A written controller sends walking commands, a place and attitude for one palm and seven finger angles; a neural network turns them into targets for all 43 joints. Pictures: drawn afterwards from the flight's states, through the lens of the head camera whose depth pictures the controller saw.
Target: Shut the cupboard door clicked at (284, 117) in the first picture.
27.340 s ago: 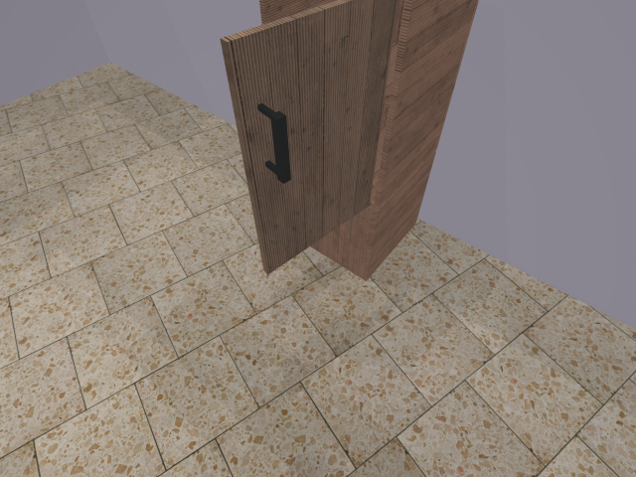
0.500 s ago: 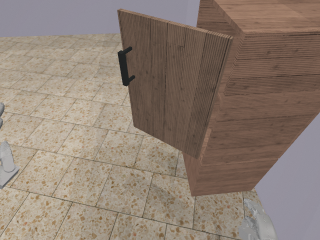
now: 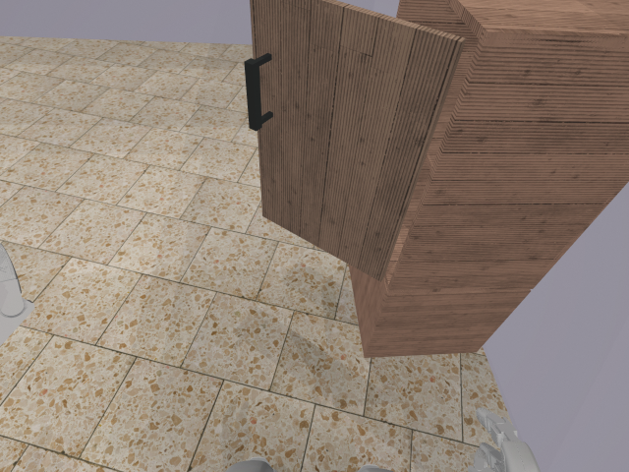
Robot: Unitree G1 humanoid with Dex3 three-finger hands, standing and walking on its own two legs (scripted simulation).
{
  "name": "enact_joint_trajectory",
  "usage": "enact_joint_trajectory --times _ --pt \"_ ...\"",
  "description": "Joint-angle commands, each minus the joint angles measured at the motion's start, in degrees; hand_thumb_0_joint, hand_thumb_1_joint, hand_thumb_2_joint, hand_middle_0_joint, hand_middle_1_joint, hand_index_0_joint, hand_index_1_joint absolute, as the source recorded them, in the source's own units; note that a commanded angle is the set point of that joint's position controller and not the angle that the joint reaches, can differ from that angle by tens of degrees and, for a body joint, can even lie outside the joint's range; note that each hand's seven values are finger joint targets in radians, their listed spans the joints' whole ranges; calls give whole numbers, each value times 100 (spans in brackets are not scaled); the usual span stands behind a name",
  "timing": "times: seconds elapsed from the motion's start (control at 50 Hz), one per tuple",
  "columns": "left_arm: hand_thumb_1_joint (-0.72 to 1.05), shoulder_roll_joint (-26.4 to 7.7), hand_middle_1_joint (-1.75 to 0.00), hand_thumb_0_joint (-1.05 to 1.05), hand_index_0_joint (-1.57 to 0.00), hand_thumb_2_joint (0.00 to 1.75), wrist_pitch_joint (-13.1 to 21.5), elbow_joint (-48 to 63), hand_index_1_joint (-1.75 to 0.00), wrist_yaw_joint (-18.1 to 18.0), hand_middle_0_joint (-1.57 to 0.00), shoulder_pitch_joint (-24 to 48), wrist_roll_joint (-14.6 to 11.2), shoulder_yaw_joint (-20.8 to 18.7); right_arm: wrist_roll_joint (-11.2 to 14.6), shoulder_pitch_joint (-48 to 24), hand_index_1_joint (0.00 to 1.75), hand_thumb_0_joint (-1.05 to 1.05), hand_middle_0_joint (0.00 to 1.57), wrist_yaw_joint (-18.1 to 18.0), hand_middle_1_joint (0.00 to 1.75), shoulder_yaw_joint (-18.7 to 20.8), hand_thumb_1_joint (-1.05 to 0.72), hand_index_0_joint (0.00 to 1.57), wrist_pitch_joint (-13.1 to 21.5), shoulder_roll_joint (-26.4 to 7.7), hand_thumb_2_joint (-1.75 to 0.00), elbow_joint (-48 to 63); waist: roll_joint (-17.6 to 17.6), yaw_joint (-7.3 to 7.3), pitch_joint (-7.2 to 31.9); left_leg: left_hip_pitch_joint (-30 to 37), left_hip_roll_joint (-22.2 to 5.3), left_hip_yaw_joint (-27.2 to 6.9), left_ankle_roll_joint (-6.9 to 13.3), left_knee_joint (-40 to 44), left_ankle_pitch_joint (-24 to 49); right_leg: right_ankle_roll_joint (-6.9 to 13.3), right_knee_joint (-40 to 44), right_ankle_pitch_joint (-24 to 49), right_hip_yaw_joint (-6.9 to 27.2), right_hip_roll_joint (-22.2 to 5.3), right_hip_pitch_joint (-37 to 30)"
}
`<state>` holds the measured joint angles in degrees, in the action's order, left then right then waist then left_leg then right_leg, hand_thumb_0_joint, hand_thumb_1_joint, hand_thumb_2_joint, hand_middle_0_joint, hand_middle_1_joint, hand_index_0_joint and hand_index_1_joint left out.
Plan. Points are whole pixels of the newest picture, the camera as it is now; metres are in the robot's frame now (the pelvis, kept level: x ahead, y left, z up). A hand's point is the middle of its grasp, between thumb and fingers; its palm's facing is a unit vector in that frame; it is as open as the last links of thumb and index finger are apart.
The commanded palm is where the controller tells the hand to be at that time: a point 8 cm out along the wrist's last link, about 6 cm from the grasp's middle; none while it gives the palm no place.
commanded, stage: step back with the hand held close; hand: left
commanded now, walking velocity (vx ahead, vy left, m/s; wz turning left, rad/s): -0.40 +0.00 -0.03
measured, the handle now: (260, 92) +0.78 +0.14 +0.08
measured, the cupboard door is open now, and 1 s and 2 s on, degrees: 52 52 52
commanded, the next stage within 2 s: stop stepping back and stand still in 0.54 s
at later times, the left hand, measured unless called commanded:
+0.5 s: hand out of the picture +0.11 +0.28 +0.21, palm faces +0.49 -0.76 -0.43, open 7.4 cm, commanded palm +0.04 +0.31 +0.20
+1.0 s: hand out of the picture +0.02 +0.25 +0.20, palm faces +0.40 -0.81 -0.43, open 7.4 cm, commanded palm -0.02 +0.28 +0.20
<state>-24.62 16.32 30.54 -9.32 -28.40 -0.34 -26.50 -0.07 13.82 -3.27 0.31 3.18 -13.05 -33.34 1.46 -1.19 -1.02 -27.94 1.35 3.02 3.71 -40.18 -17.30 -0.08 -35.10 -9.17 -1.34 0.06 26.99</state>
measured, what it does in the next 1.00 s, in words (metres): walks backwards: left foot, then right foot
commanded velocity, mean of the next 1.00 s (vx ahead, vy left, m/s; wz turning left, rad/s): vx -0.14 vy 0.03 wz -0.07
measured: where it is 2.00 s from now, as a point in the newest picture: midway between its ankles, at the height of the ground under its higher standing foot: outside the picture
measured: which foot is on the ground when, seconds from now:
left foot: down 0.00-0.30, up 0.32-0.44, down 0.46-0.84, up 0.86-0.96, down 0.98-1.00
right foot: down 0.00-0.46, up 0.48-0.76, down 0.78-1.00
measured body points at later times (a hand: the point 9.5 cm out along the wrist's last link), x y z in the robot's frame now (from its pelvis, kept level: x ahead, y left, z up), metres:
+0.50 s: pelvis -0.08 +0.00 +0.01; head -0.08 +0.04 +0.46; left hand +0.08 +0.31 +0.23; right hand +0.11 -0.23 -0.05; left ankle -0.05 +0.10 -0.72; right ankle -0.02 -0.14 -0.71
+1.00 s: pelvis -0.18 +0.00 +0.01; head -0.23 +0.02 +0.46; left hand -0.01 +0.29 +0.22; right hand -0.10 -0.28 -0.08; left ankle -0.13 +0.08 -0.72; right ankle -0.29 -0.11 -0.72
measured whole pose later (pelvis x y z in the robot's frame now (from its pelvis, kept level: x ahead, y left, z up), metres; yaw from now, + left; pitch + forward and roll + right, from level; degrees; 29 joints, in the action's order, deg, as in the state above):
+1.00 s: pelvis -0.18 +0.00 +0.01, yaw -5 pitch +1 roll -2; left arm -26.6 11.5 27.4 -9.3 -34.5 -2.8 -25.2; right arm 0.5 20.0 -3.7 0.4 2.9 -13.7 -38.7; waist 0.3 -1.8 9.4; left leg -22.2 -1.0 3.1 0.9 -36.0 -15.6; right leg 0.7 -28.1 -24.2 0.0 2.2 4.8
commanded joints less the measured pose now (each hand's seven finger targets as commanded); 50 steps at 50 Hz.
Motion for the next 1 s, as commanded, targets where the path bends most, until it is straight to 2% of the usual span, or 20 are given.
enact_joint_trajectory --times 0.0,0.06,0.1,0.18,0.24,0.3,0.34,0.4,0.44,0.46,0.52,0.62,0.7,0.74,0.78,0.8,0.82,0.84,0.88,0.98 --pt "90 -1021 -30 0 -20 90 292 830 -30 -166 -20 -41 -23 -977 60 -592 30 0 20 -132 30 332 -90 20 336 -853 -90 959 -1243 111 688 -2598 -1391 -1696 394 2496 -2721 -45 -1264 -140 414 185 -2867" --pt "90 -1146 -30 0 -20 90 327 1107 -30 -85 -20 -25 -60 -1091 26 -661 30 0 20 -139 30 406 -90 20 452 -823 -90 951 -1136 147 953 -2248 -1737 -1815 445 2514 -2086 -101 -1612 -237 375 402 -2912" --pt "90 -1021 -30 0 -20 90 357 818 -30 -18 -20 -364 -76 -1078 70 -599 30 0 20 -127 30 448 -90 20 530 -843 -90 909 -1127 130 675 -2199 -1852 -1739 395 2586 -2606 -56 -1355 -774 336 482 -2674" --pt "90 -871 -30 0 -20 90 409 1223 -30 51 -20 55 -216 -712 -4 -613 30 0 20 -103 30 351 -90 20 685 -739 -90 652 -798 62 751 -642 -1449 -1290 108 2045 -1211 94 -141 -271 712 236 -1706" --pt "90 -1046 -30 0 -20 90 357 1508 -30 -46 -20 589 -225 -475 52 -585 30 0 20 -122 30 396 -90 20 709 -585 -90 514 2 -15 1291 1171 -616 -377 -376 637 -397 375 1070 -78 1933 -692 -206" --pt "90 -1273 -30 0 -20 90 250 1378 -30 -182 -20 733 -124 -457 -9 -777 30 0 20 -116 30 340 -90 20 569 -428 -90 443 427 -7 817 1648 -233 -241 -580 -900 -453 817 2170 -1458 2628 -1622 1028" --pt "90 -1398 -30 0 -20 90 174 1192 -30 -196 -20 565 -96 -642 -94 -775 30 0 20 -128 30 299 -90 20 426 -406 -90 414 438 -21 577 1287 -173 -323 -564 -1037 -348 868 2113 -605 2415 -1628 930" --pt "90 -1192 -30 0 -20 90 106 652 -30 -126 -20 422 -110 -580 -57 -730 30 0 20 -179 30 207 -90 20 259 -417 -90 436 11 -56 70 956 -342 -433 -442 1189 226 356 1235 176 1363 -719 302" --pt "90 -1099 -30 0 -20 90 164 538 -30 -76 -20 392 -61 -608 -22 -834 30 0 20 -247 30 333 -90 20 270 -690 -90 556 -1436 23 201 -68 -1366 -1236 -88 2197 1527 -53 -192 601 606 277 -979" --pt "90 -1106 -30 0 -20 90 167 378 -30 -39 -20 240 -117 -739 -13 -619 30 0 20 -220 30 386 -90 20 287 -594 -90 538 -1210 68 642 25 -1644 -1117 25 2053 2401 -83 -614 398 508 330 -1377" --pt "90 -968 -30 0 -20 90 117 743 -30 91 -20 51 -225 -736 -97 -660 30 0 20 -94 30 465 -90 20 384 -687 -90 648 -1534 157 1309 -50 -2151 -1314 386 2254 2022 -126 -1611 -1272 421 394 -1580" --pt "90 -739 -30 0 -20 90 21 1688 -30 109 -20 -44 -319 -200 -10 -679 30 0 20 42 30 376 -90 20 628 -681 -90 610 -1237 146 1531 1604 -1916 -1012 201 1970 2951 -173 -511 -1457 69 357 -875" --pt "90 -1017 -30 0 -20 90 -124 1660 -30 -13 -20 -44 -302 -498 -15 -638 30 0 20 2 30 251 -90 20 694 -650 -90 566 -1573 102 1335 1488 -1461 -851 -79 2225 543 -77 1184 -1150 -203 319 -1565" --pt "90 -1484 -30 0 -20 90 -185 1512 -30 -63 -20 -368 -284 -1022 -20 -556 30 0 20 -20 30 239 -90 20 577 -574 -90 601 -920 60 1322 1210 -827 -352 -361 1723 -409 280 1726 -666 211 -164 -1783" --pt "90 -1525 -30 0 -20 90 -192 1289 -30 -104 -20 -355 -419 -1121 -40 -586 30 0 20 -75 30 171 -90 20 406 -411 -90 624 -185 36 1276 1441 -481 -75 -522 650 59 648 1941 -390 926 -978 -1114" --pt "90 -1525 -30 0 -20 90 -179 1180 -30 -147 -20 -407 -427 -1147 -40 -564 30 0 20 -78 30 132 -90 20 351 -389 -90 635 -223 30 1335 1337 -437 -33 -479 411 412 743 1890 525 1093 -1285 -1281" --pt "90 -1307 -30 0 -20 90 -228 1101 -30 -141 -20 -472 -416 -891 78 -564 30 0 20 -67 30 135 -90 20 312 -344 -90 626 480 56 1324 876 -291 18 -420 155 552 538 1635 1499 1140 -1225 -1791" --pt "90 -1415 -30 0 -20 90 -290 978 -30 -164 -20 -566 -413 -1054 124 -589 30 0 20 -54 30 140 -90 20 305 -394 -90 643 644 75 1452 691 -255 26 -400 -6 538 517 1447 1973 1197 -1287 -1975" --pt "90 -1195 -30 0 -20 90 -337 630 -30 -175 -20 -648 -367 -797 112 -598 30 0 20 -74 30 95 -90 20 226 -396 -90 586 315 44 875 260 -285 -62 -368 38 355 579 1449 1574 1090 -1361 -1878" --pt "90 -907 -30 0 -20 90 -258 -107 -30 -123 -20 566 -165 -134 64 -538 30 0 20 -126 30 185 -90 20 324 -641 -90 377 459 -82 -685 728 -391 -100 -233 638 71 602 1820 -1182 1063 -1241 -509"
